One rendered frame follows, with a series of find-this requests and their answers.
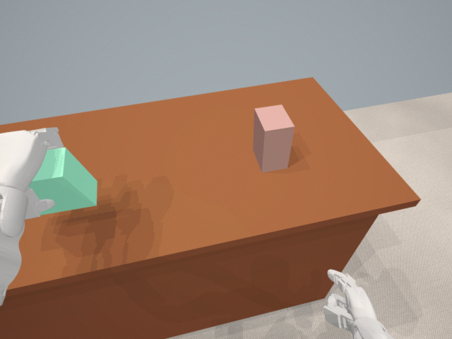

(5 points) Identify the robot right forearm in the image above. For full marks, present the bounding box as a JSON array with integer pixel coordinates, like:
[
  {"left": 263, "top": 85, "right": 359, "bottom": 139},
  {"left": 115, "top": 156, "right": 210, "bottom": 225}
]
[{"left": 352, "top": 317, "right": 394, "bottom": 339}]

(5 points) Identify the sponge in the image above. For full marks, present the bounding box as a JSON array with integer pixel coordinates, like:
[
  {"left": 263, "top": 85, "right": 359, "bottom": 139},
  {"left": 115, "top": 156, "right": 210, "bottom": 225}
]
[{"left": 29, "top": 148, "right": 97, "bottom": 215}]

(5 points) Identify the robot left hand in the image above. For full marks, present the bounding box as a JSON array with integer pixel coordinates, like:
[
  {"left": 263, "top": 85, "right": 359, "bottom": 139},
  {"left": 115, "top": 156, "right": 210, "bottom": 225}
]
[{"left": 0, "top": 127, "right": 64, "bottom": 220}]

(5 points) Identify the robot left forearm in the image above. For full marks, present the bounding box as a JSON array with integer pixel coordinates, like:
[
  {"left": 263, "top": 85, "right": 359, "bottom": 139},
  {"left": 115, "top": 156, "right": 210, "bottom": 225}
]
[{"left": 0, "top": 186, "right": 28, "bottom": 306}]

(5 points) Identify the robot right hand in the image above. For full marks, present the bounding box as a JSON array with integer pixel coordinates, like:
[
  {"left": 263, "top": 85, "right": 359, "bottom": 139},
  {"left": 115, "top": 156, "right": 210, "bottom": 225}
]
[{"left": 324, "top": 269, "right": 377, "bottom": 333}]

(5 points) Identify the table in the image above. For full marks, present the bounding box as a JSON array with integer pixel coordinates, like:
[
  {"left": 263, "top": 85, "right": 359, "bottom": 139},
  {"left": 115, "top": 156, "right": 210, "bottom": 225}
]
[{"left": 0, "top": 77, "right": 421, "bottom": 339}]

